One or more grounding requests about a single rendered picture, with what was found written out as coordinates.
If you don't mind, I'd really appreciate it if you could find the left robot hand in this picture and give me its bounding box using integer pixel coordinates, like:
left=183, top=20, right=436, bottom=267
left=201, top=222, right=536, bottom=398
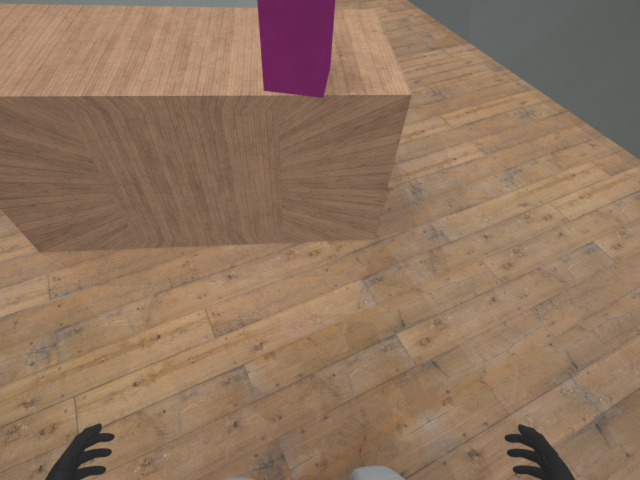
left=45, top=423, right=115, bottom=480

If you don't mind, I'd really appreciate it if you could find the carton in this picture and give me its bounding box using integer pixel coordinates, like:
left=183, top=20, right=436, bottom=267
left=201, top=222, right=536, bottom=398
left=257, top=0, right=335, bottom=98

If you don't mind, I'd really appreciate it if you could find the pedestal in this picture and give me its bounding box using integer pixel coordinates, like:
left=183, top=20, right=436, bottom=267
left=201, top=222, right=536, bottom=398
left=0, top=4, right=412, bottom=252

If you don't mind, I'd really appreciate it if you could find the right robot hand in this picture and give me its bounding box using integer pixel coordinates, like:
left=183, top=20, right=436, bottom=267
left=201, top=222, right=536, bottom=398
left=505, top=424, right=575, bottom=480

